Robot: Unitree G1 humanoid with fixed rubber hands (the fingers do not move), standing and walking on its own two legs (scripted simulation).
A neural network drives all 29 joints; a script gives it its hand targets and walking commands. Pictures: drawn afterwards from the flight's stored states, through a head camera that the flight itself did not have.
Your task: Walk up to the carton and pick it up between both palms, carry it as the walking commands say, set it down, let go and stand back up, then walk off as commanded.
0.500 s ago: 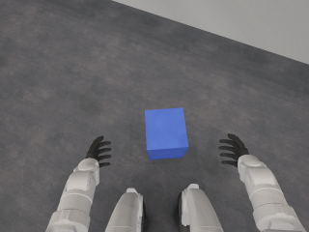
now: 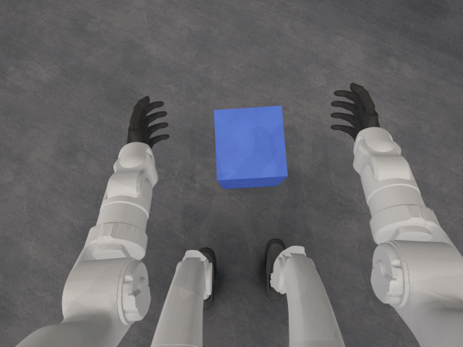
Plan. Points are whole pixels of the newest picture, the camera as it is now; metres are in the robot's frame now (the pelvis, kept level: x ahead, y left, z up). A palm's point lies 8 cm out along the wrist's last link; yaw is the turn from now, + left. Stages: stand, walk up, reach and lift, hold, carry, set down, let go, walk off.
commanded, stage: reach and lift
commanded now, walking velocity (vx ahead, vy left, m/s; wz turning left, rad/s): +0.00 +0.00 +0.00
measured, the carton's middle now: (249, 152) +0.52 -0.02 -0.54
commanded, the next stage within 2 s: none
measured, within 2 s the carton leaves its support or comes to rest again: neither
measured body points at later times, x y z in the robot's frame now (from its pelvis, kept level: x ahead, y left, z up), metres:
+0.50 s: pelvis +0.00 +0.02 -0.02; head +0.32 +0.00 +0.30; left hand +0.51 +0.17 -0.14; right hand +0.53 -0.20 -0.14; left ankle +0.06 +0.14 -0.63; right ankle +0.09 -0.10 -0.63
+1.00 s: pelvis -0.02 +0.02 -0.17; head +0.31 -0.01 +0.12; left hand +0.51 +0.17 -0.30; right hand +0.53 -0.21 -0.30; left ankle +0.06 +0.14 -0.63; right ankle +0.09 -0.10 -0.63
